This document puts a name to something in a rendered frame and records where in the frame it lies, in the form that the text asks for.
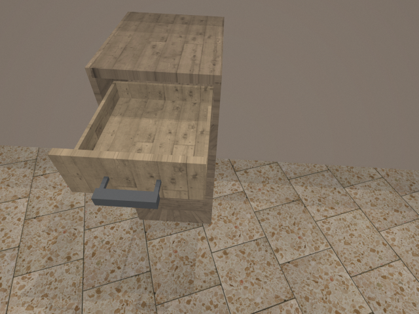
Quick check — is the drawer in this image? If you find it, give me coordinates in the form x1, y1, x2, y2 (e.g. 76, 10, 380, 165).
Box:
47, 81, 213, 200

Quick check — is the handle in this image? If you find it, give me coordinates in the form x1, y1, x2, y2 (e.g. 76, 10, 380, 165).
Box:
91, 177, 161, 209

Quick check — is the cabinet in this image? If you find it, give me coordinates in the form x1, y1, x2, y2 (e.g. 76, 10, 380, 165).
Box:
85, 12, 225, 224

